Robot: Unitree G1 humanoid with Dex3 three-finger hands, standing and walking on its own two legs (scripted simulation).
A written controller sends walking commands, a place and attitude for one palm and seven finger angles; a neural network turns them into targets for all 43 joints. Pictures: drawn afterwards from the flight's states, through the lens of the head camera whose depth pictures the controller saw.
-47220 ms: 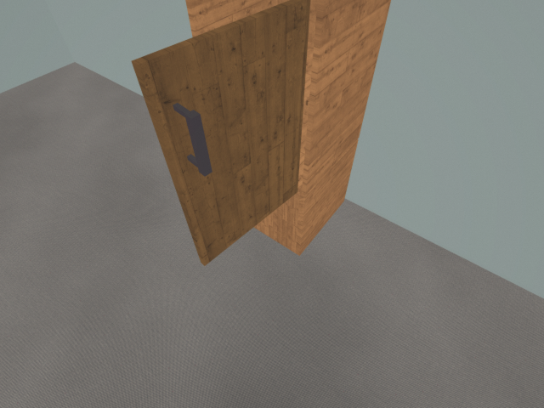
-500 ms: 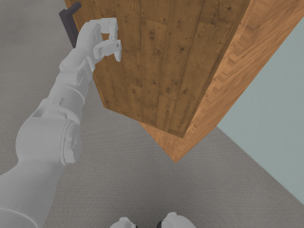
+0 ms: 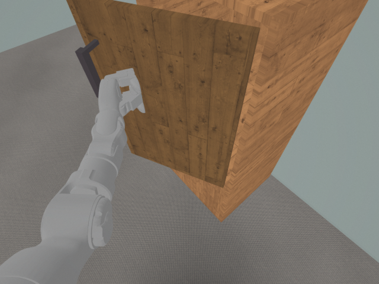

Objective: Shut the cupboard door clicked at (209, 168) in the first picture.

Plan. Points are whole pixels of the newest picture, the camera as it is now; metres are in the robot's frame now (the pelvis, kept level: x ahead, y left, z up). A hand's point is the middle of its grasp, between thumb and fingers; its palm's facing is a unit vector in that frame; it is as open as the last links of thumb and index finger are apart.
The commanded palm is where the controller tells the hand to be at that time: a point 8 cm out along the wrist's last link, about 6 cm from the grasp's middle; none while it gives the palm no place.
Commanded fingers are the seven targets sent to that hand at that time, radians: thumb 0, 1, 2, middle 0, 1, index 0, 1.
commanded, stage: pull the fist back off the door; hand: left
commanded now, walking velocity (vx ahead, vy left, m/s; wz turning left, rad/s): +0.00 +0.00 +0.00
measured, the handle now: (97, 70) +0.60 +0.19 +0.12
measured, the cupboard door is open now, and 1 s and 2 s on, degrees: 26 26 26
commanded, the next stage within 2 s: draw the hand back to the body in 0.30 s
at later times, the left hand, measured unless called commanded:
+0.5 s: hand (137, 112) +0.43 +0.08 +0.13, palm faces +0.01 -1.00 -0.01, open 3.1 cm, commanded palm +0.39 +0.14 +0.13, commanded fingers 0.00 0.90 0.90 -1.30 -1.50 -1.30 -1.50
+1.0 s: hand (70, 163) +0.31 +0.17 +0.16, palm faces +0.04 -0.99 -0.11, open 3.1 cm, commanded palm +0.27 +0.23 +0.16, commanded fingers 0.00 0.90 0.90 -1.02 -1.20 -1.02 -1.20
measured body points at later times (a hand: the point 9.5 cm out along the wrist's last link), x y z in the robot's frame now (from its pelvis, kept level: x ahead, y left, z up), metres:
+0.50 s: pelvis -0.01 +0.01 +0.00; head +0.02 +0.00 +0.45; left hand +0.43 +0.13 +0.14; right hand +0.10 -0.23 -0.12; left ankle -0.01 +0.10 -0.71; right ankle +0.00 -0.06 -0.71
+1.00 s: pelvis +0.00 +0.03 +0.02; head -0.02 +0.01 +0.47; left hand +0.30 +0.23 +0.16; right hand +0.19 -0.20 -0.06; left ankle -0.01 +0.10 -0.71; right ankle +0.00 -0.06 -0.71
